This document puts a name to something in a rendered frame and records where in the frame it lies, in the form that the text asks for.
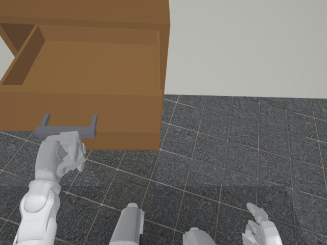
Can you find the right robot hand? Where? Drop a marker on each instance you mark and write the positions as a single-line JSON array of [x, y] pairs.
[[266, 232]]

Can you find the cabinet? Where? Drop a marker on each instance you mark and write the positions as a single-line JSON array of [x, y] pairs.
[[18, 18]]

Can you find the drawer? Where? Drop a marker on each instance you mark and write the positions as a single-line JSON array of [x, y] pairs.
[[75, 72]]

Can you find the robot thigh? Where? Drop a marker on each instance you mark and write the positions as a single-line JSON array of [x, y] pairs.
[[197, 237], [129, 227]]

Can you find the left robot thigh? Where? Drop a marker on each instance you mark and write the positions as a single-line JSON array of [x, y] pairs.
[[129, 227]]

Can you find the handle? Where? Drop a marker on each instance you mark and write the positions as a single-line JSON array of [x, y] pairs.
[[43, 131]]

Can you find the left robot hand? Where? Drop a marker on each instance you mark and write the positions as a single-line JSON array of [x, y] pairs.
[[66, 147]]

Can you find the right robot thigh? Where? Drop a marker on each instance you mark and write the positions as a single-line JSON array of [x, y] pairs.
[[197, 237]]

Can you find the left robot forearm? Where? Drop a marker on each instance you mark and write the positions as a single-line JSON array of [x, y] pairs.
[[38, 210]]

